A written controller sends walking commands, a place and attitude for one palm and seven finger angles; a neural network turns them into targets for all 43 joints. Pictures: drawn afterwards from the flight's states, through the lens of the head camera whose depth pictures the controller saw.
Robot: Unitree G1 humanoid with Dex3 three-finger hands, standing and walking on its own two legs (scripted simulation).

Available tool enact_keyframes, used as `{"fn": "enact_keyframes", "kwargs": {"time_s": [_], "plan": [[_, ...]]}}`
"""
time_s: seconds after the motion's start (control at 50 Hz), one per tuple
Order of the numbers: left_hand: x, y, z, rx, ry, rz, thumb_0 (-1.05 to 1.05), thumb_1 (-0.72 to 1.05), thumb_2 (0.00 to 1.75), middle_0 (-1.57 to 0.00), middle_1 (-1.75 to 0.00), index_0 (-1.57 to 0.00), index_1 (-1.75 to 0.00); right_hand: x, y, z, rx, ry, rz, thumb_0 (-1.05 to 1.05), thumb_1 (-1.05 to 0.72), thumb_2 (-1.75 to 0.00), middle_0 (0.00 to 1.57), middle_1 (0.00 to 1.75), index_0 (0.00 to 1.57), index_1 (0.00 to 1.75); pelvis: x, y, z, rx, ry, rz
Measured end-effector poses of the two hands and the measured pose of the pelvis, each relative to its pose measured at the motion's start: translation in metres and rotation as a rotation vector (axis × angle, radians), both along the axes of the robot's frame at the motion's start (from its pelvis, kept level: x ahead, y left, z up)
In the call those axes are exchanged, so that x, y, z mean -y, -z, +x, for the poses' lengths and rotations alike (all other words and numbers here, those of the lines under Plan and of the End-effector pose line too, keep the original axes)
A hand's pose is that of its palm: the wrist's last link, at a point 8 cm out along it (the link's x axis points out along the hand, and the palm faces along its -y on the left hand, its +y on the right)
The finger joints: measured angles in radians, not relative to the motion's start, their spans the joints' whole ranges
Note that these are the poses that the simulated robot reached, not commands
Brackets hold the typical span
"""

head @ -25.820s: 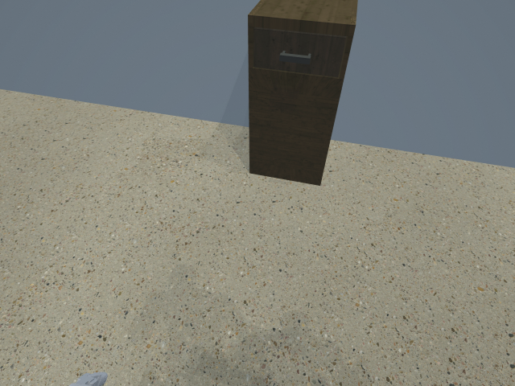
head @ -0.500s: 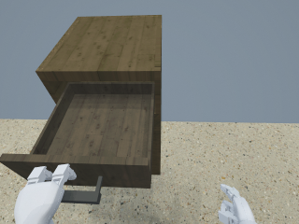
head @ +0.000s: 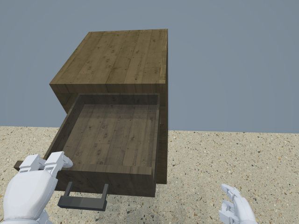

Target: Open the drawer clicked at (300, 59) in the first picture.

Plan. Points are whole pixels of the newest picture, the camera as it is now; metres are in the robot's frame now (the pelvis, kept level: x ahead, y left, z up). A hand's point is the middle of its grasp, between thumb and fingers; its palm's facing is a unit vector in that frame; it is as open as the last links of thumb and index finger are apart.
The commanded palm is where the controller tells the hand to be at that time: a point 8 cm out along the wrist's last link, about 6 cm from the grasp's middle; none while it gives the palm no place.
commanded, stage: lift the hand off the handle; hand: left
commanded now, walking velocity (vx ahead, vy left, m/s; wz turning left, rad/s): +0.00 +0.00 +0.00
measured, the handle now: (85, 194) +0.20 +0.22 -0.02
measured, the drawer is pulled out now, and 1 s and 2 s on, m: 0.30 0.30 0.30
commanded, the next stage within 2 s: draw the hand back to the body in 0.42 s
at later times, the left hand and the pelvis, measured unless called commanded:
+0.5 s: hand (36, 189) +0.15 +0.25 +0.12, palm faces +0.06 -0.13 -0.99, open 13.9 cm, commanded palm +0.13 +0.24 +0.18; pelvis +0.00 +0.01 +0.02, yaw +0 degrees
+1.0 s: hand (35, 184) +0.16 +0.26 +0.13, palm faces +0.03 -0.11 -0.99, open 13.8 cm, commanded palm +0.13 +0.26 +0.19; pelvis +0.00 +0.01 +0.02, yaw +0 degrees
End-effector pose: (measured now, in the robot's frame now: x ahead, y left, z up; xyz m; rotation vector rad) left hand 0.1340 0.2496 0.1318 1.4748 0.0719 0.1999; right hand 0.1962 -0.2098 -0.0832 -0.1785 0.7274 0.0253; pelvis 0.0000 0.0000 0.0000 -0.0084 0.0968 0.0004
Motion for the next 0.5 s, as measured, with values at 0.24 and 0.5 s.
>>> {"fn": "enact_keyframes", "kwargs": {"time_s": [0.24, 0.5], "plan": [[0.000, -0.031, -0.002, -0.016, 0.021, -0.011, 0.00, -0.49, 0.30, -0.32, -1.20, -0.32, -1.21, -0.005, -0.019, 0.010, 0.030, -0.013, 0.001, 0.02, -0.91, -0.90, 0.20, 0.30, 0.20, 0.30, -0.004, -0.012, 0.005, 0.040, 0.003, -0.004], [-0.007, -0.041, -0.005, -0.031, 0.014, -0.047, 0.00, -0.49, 0.30, -0.31, -1.20, -0.31, -1.20, -0.024, -0.030, 0.017, 0.047, -0.057, 0.007, 0.02, -0.91, -0.90, 0.20, 0.30, 0.20, 0.30, -0.013, -0.018, -0.001, 0.074, -0.008, -0.007]]}}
